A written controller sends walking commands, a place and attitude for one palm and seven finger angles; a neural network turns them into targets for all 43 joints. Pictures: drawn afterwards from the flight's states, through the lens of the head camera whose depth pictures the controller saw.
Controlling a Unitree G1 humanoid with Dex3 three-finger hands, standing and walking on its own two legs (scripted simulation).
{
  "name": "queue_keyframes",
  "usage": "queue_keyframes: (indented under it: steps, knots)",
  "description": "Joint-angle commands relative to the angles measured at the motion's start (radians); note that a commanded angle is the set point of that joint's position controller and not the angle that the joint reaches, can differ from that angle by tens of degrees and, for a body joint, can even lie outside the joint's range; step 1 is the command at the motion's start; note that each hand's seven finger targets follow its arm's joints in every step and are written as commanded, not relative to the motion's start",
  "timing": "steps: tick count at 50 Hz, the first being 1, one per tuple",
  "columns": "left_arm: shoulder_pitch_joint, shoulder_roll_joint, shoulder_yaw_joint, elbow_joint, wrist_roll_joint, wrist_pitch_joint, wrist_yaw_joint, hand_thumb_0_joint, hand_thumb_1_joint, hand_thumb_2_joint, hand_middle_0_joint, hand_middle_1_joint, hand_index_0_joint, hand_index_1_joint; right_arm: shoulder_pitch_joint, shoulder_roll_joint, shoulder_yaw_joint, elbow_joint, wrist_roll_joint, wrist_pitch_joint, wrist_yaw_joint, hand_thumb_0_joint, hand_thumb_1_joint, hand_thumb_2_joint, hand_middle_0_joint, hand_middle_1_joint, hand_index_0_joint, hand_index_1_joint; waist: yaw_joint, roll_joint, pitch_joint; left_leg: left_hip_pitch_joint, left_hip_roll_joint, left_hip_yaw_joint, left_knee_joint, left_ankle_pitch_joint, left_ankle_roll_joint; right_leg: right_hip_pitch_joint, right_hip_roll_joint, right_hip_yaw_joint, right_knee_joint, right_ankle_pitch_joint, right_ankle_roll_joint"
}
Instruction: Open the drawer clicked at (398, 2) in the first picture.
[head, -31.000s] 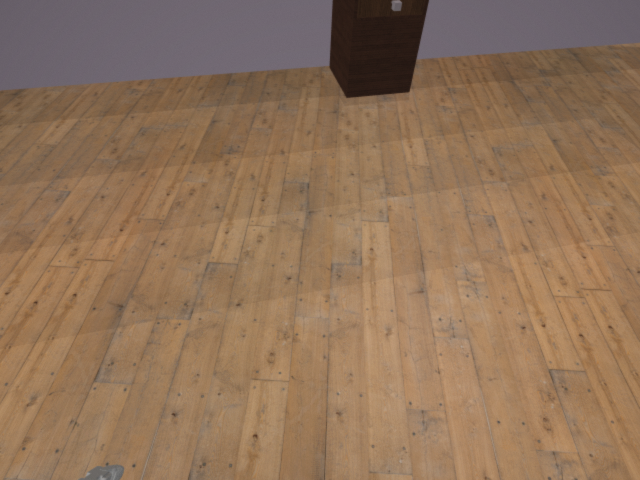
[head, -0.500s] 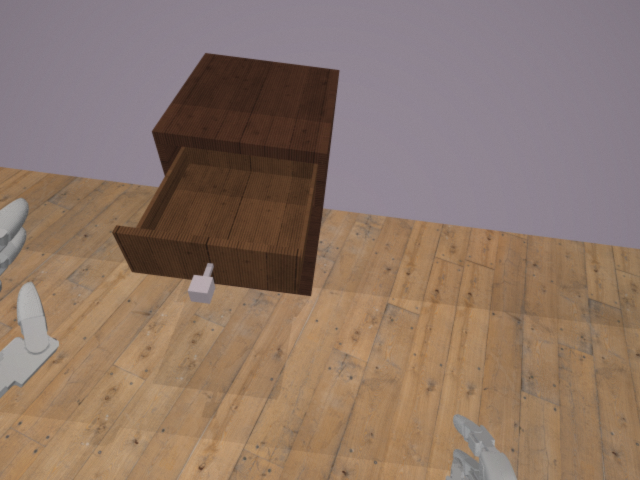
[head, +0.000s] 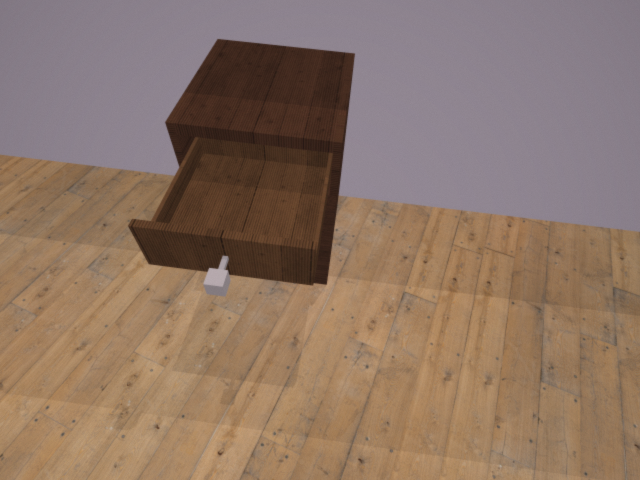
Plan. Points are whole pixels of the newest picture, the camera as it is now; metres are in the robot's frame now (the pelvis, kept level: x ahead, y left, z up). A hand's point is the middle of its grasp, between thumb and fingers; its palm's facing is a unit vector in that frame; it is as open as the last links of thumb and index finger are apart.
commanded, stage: let the arm hang, fingers relaxed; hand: left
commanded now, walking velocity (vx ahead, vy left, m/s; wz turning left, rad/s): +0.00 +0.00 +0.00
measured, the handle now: (220, 273) +0.52 +0.24 -0.23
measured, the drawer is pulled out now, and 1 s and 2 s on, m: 0.30 0.30 0.30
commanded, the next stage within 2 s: look to check the result in 0.60 s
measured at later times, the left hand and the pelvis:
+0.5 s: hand out of the picture -0.02 +0.15 -0.18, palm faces +0.03 -0.99 -0.14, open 7.3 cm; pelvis +0.00 +0.00 +0.00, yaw -1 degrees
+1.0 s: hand out of the picture -0.02 +0.15 -0.18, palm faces +0.04 -0.99 -0.16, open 7.3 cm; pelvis +0.01 -0.01 +0.00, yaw -1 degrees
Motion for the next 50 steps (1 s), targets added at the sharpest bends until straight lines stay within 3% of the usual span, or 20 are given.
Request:
queue_keyframes:
  steps: [1,8,17,31,50]
  knots:
    - [0.041,0.046,-0.006,0.002,0.001,-0.029,0.008,0.000,0.900,0.900,-0.200,-0.300,-0.200,-0.300,0.069,-0.085,-0.021,-0.011,0.001,-0.020,-0.007,0.000,-0.900,-0.900,0.200,0.300,0.200,0.300,-0.008,0.025,-0.040,0.019,0.100,-0.096,-0.113,0.148,0.017,0.014,-0.082,0.079,-0.070,0.084,-0.042]
    - [0.072,0.023,-0.011,0.053,0.001,-0.029,0.015,0.000,0.900,0.900,-0.200,-0.300,-0.200,-0.300,0.097,-0.055,-0.018,0.043,0.001,-0.020,-0.006,0.000,-0.900,-0.900,0.200,0.300,0.200,0.300,-0.006,-0.010,0.020,-0.001,0.096,-0.098,-0.143,0.062,0.018,-0.022,-0.078,0.082,-0.080,0.009,-0.040]
    - [0.091,-0.014,-0.005,0.062,0.005,-0.030,0.019,0.000,0.900,0.900,-0.200,-0.300,-0.200,-0.300,0.120,-0.026,-0.023,0.063,-0.003,-0.025,-0.009,0.000,-0.900,-0.900,0.200,0.300,0.200,0.300,-0.007,0.037,0.051,-0.031,0.099,-0.111,-0.174,-0.025,0.020,-0.054,-0.066,0.081,-0.067,-0.019,-0.040]
    - [0.095,-0.029,0.001,0.064,0.003,-0.037,0.018,0.000,0.900,0.900,-0.200,-0.300,-0.200,-0.300,0.139,-0.013,-0.023,0.064,-0.002,-0.033,-0.015,0.000,-0.900,-0.900,0.200,0.300,0.200,0.300,-0.008,0.038,0.020,0.002,0.097,-0.097,-0.141,0.104,0.020,-0.033,-0.074,0.074,-0.063,0.049,-0.041]
    - [0.092,-0.023,-0.003,0.074,0.000,-0.041,0.020,0.000,0.900,0.900,-0.200,-0.300,-0.200,-0.300,0.120,-0.022,-0.021,0.074,0.001,-0.029,-0.014,0.000,-0.900,-0.900,0.200,0.300,0.200,0.300,-0.008,0.013,0.027,0.031,0.100,-0.080,-0.133,0.138,0.011,-0.038,-0.071,0.087,-0.074,0.070,-0.042]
